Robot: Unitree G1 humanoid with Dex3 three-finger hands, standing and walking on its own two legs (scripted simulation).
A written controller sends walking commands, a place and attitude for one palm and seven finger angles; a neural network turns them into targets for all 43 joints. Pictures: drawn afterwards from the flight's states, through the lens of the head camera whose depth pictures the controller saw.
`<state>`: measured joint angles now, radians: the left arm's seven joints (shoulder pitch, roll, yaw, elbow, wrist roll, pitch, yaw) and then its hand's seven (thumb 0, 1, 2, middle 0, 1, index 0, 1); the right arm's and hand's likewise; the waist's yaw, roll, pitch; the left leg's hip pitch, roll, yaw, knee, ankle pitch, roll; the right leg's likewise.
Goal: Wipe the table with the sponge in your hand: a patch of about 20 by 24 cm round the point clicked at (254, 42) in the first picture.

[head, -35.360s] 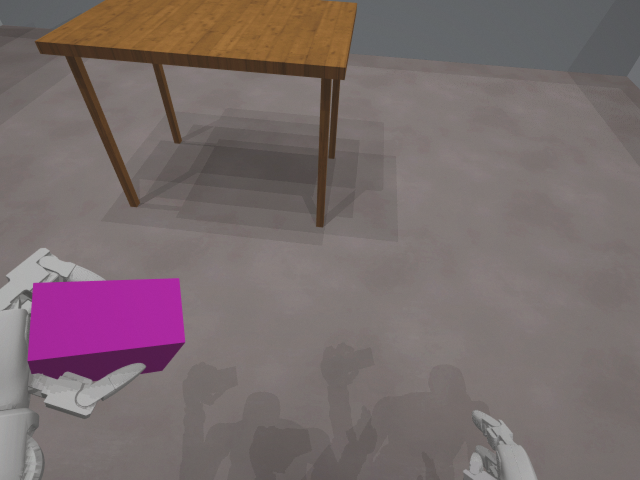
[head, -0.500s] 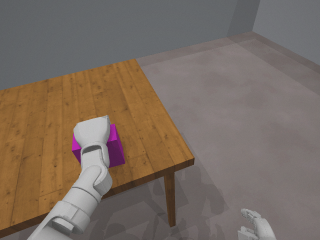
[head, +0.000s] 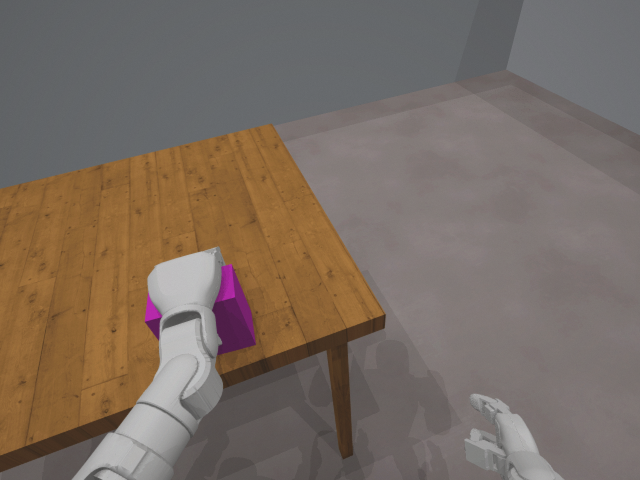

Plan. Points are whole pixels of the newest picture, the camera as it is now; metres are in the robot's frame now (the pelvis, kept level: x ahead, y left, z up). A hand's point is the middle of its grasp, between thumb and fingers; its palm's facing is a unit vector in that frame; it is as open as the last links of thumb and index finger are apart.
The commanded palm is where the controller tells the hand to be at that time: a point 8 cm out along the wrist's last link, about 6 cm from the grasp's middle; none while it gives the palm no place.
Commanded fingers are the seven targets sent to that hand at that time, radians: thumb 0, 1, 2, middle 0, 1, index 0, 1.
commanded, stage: slide back across to the middle lane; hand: left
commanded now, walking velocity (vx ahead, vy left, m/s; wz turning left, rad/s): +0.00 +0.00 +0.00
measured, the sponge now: (208, 323) +0.32 +0.21 +0.02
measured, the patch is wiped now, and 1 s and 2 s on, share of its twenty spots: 1.00 1.00 1.00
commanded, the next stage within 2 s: wipe forward along the middle lane in 0.52 s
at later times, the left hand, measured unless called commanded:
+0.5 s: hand (165, 321) +0.29 +0.24 +0.06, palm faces +0.01 -0.09 -1.00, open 10.3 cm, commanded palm +0.25 +0.25 +0.11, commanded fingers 0.00 0.10 1.30 -1.20 -1.60 -1.20 -1.60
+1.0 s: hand (137, 312) +0.30 +0.29 +0.06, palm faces -0.04 -0.04 -1.00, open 10.3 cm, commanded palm +0.28 +0.29 +0.10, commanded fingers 0.00 0.10 1.30 -1.20 -1.60 -1.20 -1.60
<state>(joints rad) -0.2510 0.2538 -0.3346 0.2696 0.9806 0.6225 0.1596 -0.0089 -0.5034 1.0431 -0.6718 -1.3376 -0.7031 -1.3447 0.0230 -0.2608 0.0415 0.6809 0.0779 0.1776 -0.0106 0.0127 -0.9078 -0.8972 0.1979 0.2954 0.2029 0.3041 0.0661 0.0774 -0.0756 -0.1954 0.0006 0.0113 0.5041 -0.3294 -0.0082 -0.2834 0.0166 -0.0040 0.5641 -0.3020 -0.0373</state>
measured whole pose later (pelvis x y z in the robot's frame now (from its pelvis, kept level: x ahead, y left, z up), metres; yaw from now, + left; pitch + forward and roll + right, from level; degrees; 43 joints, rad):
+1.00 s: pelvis -0.01 +0.01 +0.00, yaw +1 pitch +2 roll +0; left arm -0.25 0.41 -0.16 0.34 0.98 0.41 0.09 -0.02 -0.51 1.04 -0.69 -1.33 -0.72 -1.34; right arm 0.07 -0.27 0.03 0.71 0.06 0.11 -0.08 0.01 -0.91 -0.90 0.20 0.30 0.20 0.30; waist 0.08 0.06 -0.04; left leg -0.21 0.00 -0.01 0.48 -0.30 0.00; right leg -0.28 0.01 -0.02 0.50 -0.26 -0.03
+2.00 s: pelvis -0.02 +0.01 +0.00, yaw +1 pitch +10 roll +0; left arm -0.73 0.55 -0.06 1.01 1.04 0.16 0.17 0.00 -0.53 1.05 -0.71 -1.32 -0.74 -1.33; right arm 0.20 -0.28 0.00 0.75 0.07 0.11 -0.06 0.01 -0.91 -0.90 0.20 0.30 0.21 0.30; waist -0.02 0.04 -0.08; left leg -0.44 0.00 -0.02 0.57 -0.31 0.01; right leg -0.48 0.01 -0.03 0.55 -0.25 -0.02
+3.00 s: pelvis +0.02 +0.03 +0.00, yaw +1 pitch +11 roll -1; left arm -0.64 0.68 0.09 0.96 1.05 0.00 0.12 0.00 -0.53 1.05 -0.70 -1.32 -0.73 -1.33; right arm 0.22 -0.29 -0.03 0.73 0.06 0.13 -0.04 0.01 -0.91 -0.90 0.20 0.30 0.21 0.30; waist 0.00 0.04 -0.08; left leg -0.38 -0.01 -0.01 0.53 -0.34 0.03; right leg -0.41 0.01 -0.02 0.47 -0.25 0.00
